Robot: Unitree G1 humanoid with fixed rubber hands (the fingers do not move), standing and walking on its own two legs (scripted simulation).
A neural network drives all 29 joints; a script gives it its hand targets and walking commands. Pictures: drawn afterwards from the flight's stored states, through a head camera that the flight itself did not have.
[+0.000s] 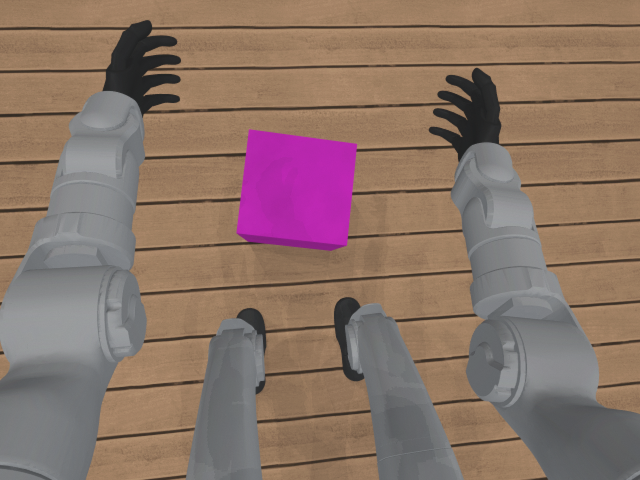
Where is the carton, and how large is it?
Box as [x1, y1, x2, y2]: [236, 129, 356, 250]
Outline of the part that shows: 249,129 236,232 246,240 255,242 328,250 346,245 356,144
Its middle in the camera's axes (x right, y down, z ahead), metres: -0.05 -0.10 +0.86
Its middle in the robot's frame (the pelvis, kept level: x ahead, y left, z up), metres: +0.48 -0.02 -0.52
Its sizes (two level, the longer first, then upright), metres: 0.210 0.200 0.250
